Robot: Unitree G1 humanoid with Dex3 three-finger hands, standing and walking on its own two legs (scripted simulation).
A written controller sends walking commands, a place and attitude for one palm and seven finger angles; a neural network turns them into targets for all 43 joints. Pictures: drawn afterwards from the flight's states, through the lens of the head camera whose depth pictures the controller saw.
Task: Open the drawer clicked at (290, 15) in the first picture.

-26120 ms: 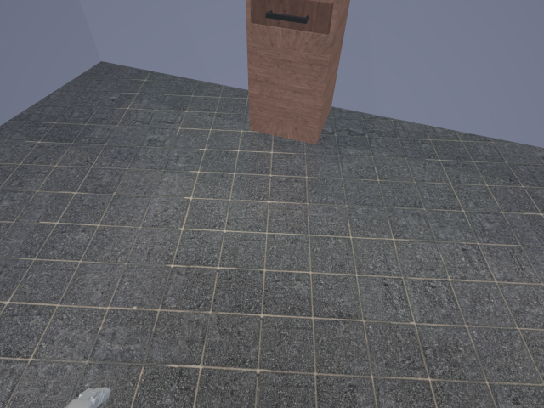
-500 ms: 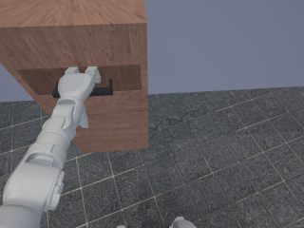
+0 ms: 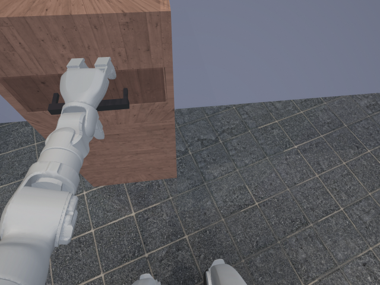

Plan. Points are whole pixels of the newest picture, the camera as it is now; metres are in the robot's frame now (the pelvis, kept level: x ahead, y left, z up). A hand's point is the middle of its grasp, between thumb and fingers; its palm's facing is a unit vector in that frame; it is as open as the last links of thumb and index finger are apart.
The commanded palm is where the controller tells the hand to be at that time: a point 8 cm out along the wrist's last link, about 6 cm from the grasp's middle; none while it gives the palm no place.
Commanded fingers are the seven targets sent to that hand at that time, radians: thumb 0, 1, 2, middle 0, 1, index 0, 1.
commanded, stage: re-aim the fingers above the handle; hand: left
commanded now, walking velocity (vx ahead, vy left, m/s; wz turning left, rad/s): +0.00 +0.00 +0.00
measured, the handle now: (90, 100) +0.58 +0.21 -0.02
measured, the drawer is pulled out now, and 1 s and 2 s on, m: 0.00 0.00 0.00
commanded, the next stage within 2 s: lower the fingers behind the handle in 1.04 s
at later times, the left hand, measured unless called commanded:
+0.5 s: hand (81, 103) +0.51 +0.20 +0.04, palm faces +0.09 +0.07 -0.99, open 13.8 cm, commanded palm +0.47 +0.19 +0.08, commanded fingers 0.00 -0.50 0.30 -0.30 -1.20 -0.30 -1.20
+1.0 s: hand (76, 108) +0.51 +0.22 +0.03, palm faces -0.07 +0.10 -0.99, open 13.7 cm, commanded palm +0.48 +0.19 +0.08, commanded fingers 0.00 -0.50 0.30 -0.30 -1.20 -0.30 -1.20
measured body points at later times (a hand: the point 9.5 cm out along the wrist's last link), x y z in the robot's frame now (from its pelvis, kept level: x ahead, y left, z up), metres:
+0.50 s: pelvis +0.01 +0.00 +0.00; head +0.11 -0.02 +0.44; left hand +0.50 +0.19 +0.10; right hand +0.05 -0.27 -0.14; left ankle -0.02 +0.11 -0.69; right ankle +0.02 -0.13 -0.69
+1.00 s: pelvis +0.01 -0.01 +0.01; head +0.13 -0.03 +0.44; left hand +0.51 +0.21 +0.08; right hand +0.03 -0.27 -0.14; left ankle -0.02 +0.11 -0.69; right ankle +0.02 -0.13 -0.69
